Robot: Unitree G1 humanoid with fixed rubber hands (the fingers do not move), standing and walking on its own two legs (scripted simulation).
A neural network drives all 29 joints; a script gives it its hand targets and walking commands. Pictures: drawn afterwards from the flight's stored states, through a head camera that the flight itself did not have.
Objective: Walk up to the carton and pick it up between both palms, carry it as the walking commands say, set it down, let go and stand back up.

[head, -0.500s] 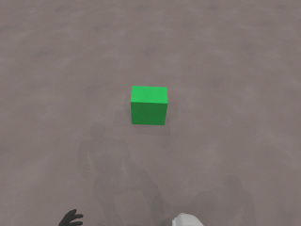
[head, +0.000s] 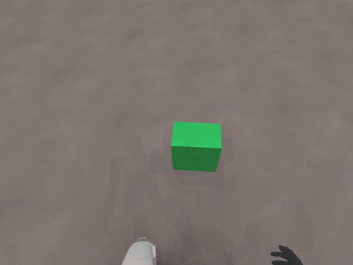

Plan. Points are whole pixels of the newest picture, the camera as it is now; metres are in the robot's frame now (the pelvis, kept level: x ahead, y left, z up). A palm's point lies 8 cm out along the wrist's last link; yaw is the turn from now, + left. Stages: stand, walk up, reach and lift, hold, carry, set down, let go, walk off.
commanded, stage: walk up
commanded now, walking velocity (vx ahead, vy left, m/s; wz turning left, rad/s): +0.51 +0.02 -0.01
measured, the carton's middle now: (195, 147) +0.82 -0.06 -0.64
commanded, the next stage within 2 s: none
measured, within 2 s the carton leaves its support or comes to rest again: neither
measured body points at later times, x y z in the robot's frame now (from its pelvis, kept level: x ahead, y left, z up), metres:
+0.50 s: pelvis +0.21 +0.06 +0.00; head +0.24 +0.09 +0.45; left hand +0.32 +0.30 -0.16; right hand +0.16 -0.19 -0.12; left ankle +0.21 +0.17 -0.74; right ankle +0.28 -0.11 -0.68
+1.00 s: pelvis +0.33 -0.04 +0.01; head +0.37 -0.07 +0.45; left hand +0.36 +0.20 -0.13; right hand +0.36 -0.28 -0.16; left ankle +0.34 +0.10 -0.70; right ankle +0.32 -0.12 -0.74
